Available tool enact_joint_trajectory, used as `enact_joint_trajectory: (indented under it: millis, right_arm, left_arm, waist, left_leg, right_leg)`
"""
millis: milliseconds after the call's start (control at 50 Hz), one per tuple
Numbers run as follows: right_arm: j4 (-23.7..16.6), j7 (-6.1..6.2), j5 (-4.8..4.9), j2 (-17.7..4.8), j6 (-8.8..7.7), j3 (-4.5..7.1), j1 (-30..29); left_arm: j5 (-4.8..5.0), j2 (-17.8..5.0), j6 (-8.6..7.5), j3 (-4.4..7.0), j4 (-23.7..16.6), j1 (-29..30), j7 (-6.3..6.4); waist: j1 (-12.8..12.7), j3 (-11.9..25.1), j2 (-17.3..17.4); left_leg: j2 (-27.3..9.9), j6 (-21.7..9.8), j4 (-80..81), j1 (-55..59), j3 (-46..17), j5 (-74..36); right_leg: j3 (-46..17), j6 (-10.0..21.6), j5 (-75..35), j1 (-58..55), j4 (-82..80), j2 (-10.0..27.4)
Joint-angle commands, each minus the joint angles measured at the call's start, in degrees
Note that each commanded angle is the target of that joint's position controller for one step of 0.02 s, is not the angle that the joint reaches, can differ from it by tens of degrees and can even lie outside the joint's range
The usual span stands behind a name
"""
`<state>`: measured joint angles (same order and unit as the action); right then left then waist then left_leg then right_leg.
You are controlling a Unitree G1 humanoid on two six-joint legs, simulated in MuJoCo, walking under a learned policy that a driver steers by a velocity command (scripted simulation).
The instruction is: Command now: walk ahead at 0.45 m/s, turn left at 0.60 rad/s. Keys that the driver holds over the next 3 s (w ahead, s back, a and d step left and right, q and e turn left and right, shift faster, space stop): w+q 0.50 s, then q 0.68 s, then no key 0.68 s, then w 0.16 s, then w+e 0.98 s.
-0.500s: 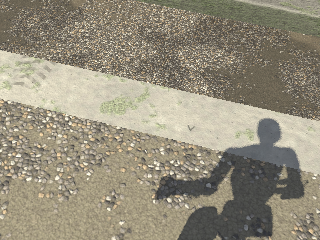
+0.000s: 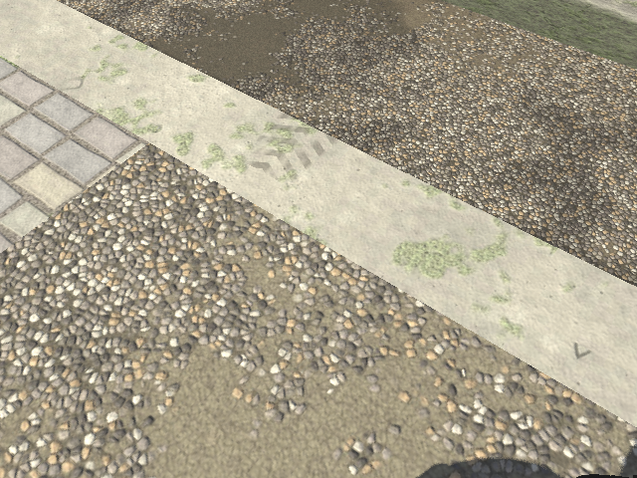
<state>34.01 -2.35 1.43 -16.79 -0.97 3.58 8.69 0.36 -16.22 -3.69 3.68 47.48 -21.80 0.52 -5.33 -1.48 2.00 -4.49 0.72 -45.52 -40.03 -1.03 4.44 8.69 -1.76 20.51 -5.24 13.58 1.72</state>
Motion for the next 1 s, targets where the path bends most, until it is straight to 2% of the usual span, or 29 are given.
enact_joint_trajectory:
  millis: [20,60,80,100,120,140,160,180,200,220,240,300,380,460,500,540,580,600,620,640,660,680,700,740,760,800,860,940,1000]
  right_arm:
    - [-7.0,-1.24,0.23,-2.6,-1.35,0.2,-9.3]
    - [-6.3,-1.23,-0.18,-5.6,-0.97,1.78,-4.6]
    - [-4.2,-0.96,-0.01,-8.1,-0.65,3.3,3.7]
    - [-1.7,0.02,0.34,-11.3,0.03,5.22,13.5]
    - [-0.8,1.13,0.79,-17.9,0.2,6.37,17.2]
    - [-2.8,0.99,0.74,-17.0,-0.81,5.48,17.9]
    - [-1.8,0.49,-0.25,-12.5,-1.74,4.05,16.6]
    - [-1.2,0.49,-0.34,-11.3,-2.3,3.54,13.8]
    - [-1.6,0.61,-0.39,-9.7,-2.54,2.91,9.5]
    - [-2.2,0.72,-1.05,-8.5,-2.64,2.39,6.2]
    - [-2.8,0.9,-1.61,-8.0,-2.67,2.16,4.2]
    - [-1.3,1.65,-1.04,-8.0,-3.28,2.12,4.1]
    - [1.2,2.75,-0.7,-9.0,-3.01,2.32,7.4]
    - [3.8,3.19,0.13,-10.2,-2.57,2.75,11.6]
    - [4.6,3.43,0.36,-9.5,-2.14,2.63,12.7]
    - [4.9,3.84,0.11,-9.6,-1.2,2.88,12.5]
    - [4.0,3.94,0.03,-8.1,-0.51,2.47,10.5]
    - [2.1,3.9,-0.91,-5.1,-0.52,1.37,10.0]
    - [2.9,3.71,-0.53,-1.2,-0.68,0.24,21.9]
    - [3.6,3.66,0.03,-7.9,-0.64,1.16,23.7]
    - [2.9,3.86,0.58,-11.0,0.1,2.31,16.5]
    - [1.7,4.25,0.27,-11.6,0.9,2.57,11.5]
    - [1.0,4.49,-0.27,-11.1,1.66,2.84,9.2]
    - [0.9,4.5,0.14,-7.3,3.06,2.36,10.9]
    - [0.8,4.57,0.14,-5.5,3.38,1.95,10.9]
    - [-0.3,4.47,-0.46,-4.4,3.54,1.56,9.0]
    - [-1.2,3.52,-0.62,-4.6,3.7,1.49,6.5]
    - [-3.1,2.13,-0.57,-5.6,4.29,1.88,1.8]
    - [-4.7,1.3,-0.62,-6.4,4.68,2.5,-0.1]
  left_arm:
    - [1.08,-12.0,-0.35,2.87,-2.7,1.7,0.05]
    - [1.47,-13.9,0.2,3.39,-2.5,1.8,0.27]
    - [1.68,-14.1,0.55,3.36,-2.6,2.3,0.49]
    - [1.41,-12.7,0.32,2.72,-3.2,1.5,0.74]
    - [-1.61,-5.0,-0.43,0.11,-6.5,-2.8,0.15]
    - [-0.93,-5.1,-2.52,-0.78,-8.1,-0.8,-0.38]
    - [1.82,-10.6,-3.56,0.89,-9.8,7.3,-0.75]
    - [2.27,-9.7,-4.25,0.46,-11.1,9.7,-0.68]
    - [0.95,-9.1,-4.43,0.37,-10.4,9.4,-0.24]
    - [-0.02,-9.4,-4.04,0.74,-9.9,8.0,-0.1]
    - [-0.31,-9.4,-3.34,0.84,-9.5,6.8,-0.3]
    - [-1.38,-7.6,-1.76,0.54,-9.1,6.9,-0.37]
    - [-1.42,-5.4,-1.85,-0.35,-12.1,17.1,-0.47]
    - [-0.31,-5.1,-2.8,-0.61,-14.2,24.8,-1.62]
    - [-0.09,-6.5,-3.15,-0.07,-14.6,25.3,-2.13]
    - [-0.66,-7.9,-3.45,0.68,-14.4,23.5,-2.22]
    - [-1.61,-9.3,-3.99,1.75,-13.1,16.0,-1.56]
    - [-2.74,-12.5,-4.21,2.43,-12.9,8.6,-1.18]
    - [-3.16,-14.8,-3.04,2.81,-12.0,4.8,-1.15]
    - [-1.07,-11.9,-1.99,2.52,-12.1,4.1,-1.53]
    - [-1.03,-8.0,-1.19,1.48,-13.6,7.0,-0.97]
    - [-1.27,-6.2,-0.37,0.75,-13.7,10.5,-0.57]
    - [-1.36,-5.5,0.11,0.36,-13.4,12.6,-0.4]
    - [-1.89,-5.9,0.19,0.51,-12.2,14.8,-0.24]
    - [-1.89,-6.2,0.08,0.71,-11.6,15.3,-0.22]
    - [-1.58,-8.0,0.21,1.48,-10.5,15.2,0.08]
    - [-0.79,-9.3,1.28,2.03,-10.0,17.0,0.59]
    - [0.03,-10.8,2.32,2.52,-9.0,17.4,0.24]
    - [1.12,-12.3,2.83,3.07,-8.0,16.4,-0.22]
  waist:
    - [0.6,-5.6,-7.6]
    - [4.6,-0.5,-9.5]
    - [9.7,4.5,-8.9]
    - [14.6,9.5,-6.7]
    - [11.1,16.1,9.7]
    - [11.5,28.4,10.4]
    - [13.7,20.5,4.2]
    - [11.7,12.4,3.1]
    - [8.8,7.8,-0.8]
    - [6.1,5.5,0.2]
    - [4.5,4.6,1.7]
    - [3.5,2.5,1.1]
    - [6.8,-0.4,1.5]
    - [9.7,-1.1,2.0]
    - [9.4,-0.6,2.7]
    - [8.1,-0.2,4.4]
    - [3.9,4.7,4.9]
    - [1.0,14.1,0.2]
    - [4.9,24.3,-17.4]
    - [4.4,27.1,-16.8]
    - [2.4,19.1,-11.2]
    - [2.7,12.9,-6.9]
    - [3.6,8.4,-5.9]
    - [6.3,4.9,-9.1]
    - [6.6,4.4,-10.2]
    - [6.2,5.8,-10.1]
    - [5.9,7.9,-8.6]
    - [4.6,5.4,-9.0]
    - [4.5,4.3,-8.9]
  left_leg:
    - [1.8,-2.7,6.9,3.2,4.3,1.4]
    - [6.1,-5.7,8.5,13.1,7.4,6.2]
    - [8.6,-7.8,11.3,24.7,8.3,4.5]
    - [9.1,-9.9,12.8,41.0,5.6,2.9]
    - [-6.7,-17.8,13.1,63.9,-21.1,7.8]
    - [-15.5,-25.2,25.4,68.2,-48.9,22.4]
    - [-13.6,-20.8,29.0,63.1,-42.0,22.2]
    - [-11.5,-19.0,29.6,53.9,-34.7,18.3]
    - [-9.1,-17.6,29.8,44.8,-28.6,12.0]
    - [-6.8,-16.9,30.7,38.0,-24.0,6.7]
    - [-5.4,-16.8,32.2,33.5,-22.1,4.3]
    - [-3.7,-17.6,34.2,26.4,-17.3,-2.6]
    - [-0.3,-14.9,33.6,24.0,-13.5,-1.6]
    - [-0.9,-13.3,31.4,25.0,-16.0,2.5]
    - [-2.4,-12.7,27.7,29.5,-19.4,2.9]
    - [-2.6,-11.0,22.0,33.3,-21.9,-5.4]
    - [1.6,-7.5,11.5,33.2,-20.7,-15.5]
    - [5.1,-4.7,-3.0,26.4,-17.6,-6.8]
    - [14.1,0.1,-23.6,7.6,-11.3,35.7]
    - [9.5,1.4,-32.7,2.4,-12.3,34.8]
    - [7.2,2.7,-35.1,-0.3,-10.6,30.1]
    - [5.4,3.5,-33.4,-0.1,-7.6,26.2]
    - [3.9,4.0,-31.4,1.1,-6.7,24.5]
    - [2.4,3.9,-25.1,7.3,-4.2,22.4]
    - [2.5,4.1,-21.7,8.3,-2.9,22.0]
    - [1.5,4.3,-16.4,8.3,-2.3,19.1]
    - [0.4,3.5,-8.5,12.1,-1.4,11.5]
    - [0.7,1.6,0.7,16.4,1.0,8.9]
    - [1.4,-0.5,8.1,18.0,2.7,10.8]
  right_leg:
    - [-2.4,8.8,-29.8,4.1,-3.6,14.1]
    - [0.6,7.6,-54.7,1.7,6.7,14.2]
    - [2.4,6.4,-61.7,4.0,17.4,13.3]
    - [3.1,4.4,-56.5,13.3,31.1,11.4]
    - [1.8,1.2,-6.7,38.0,53.8,4.6]
    - [-11.5,0.6,13.7,46.1,65.6,-2.9]
    - [-14.8,1.6,8.0,51.6,67.0,0.2]
    - [-13.7,2.6,2.9,52.1,63.2,2.3]
    - [-13.6,2.5,-0.7,49.0,58.6,4.5]
    - [-14.0,2.2,-3.2,44.8,55.0,5.9]
    - [-14.0,1.8,-4.8,41.9,53.8,6.4]
    - [-12.2,-0.9,-8.5,40.4,48.1,5.6]
    - [-11.7,-2.6,-22.7,40.3,30.6,2.8]
    - [-11.9,-2.0,-28.3,35.0,19.1,-0.5]
    - [-13.5,-1.0,-26.2,34.8,16.0,-0.8]
    - [-13.3,0.7,-20.5,32.9,14.2,-1.9]
    - [-11.4,3.7,-24.4,21.0,10.4,-1.7]
    - [-18.3,7.6,-37.8,4.7,14.6,7.4]
    - [-39.7,19.0,-49.7,-16.8,16.3,24.3]
    - [-48.7,19.7,-36.9,-16.3,13.0,26.5]
    - [-39.6,17.3,-32.9,-9.8,11.2,22.9]
    - [-31.2,15.3,-34.4,-1.7,10.1,19.8]
    - [-25.9,14.6,-37.6,5.2,9.1,17.1]
    - [-18.0,13.7,-37.5,15.0,5.3,13.5]
    - [-15.7,14.2,-39.1,16.3,4.1,13.1]
    - [-14.1,15.9,-42.2,14.6,2.9,15.2]
    - [-10.1,15.8,-37.5,14.1,1.7,16.0]
    - [-6.3,14.1,-26.3,15.0,1.4,16.0]
    - [-6.2,12.3,-24.2,12.0,4.7,17.6]
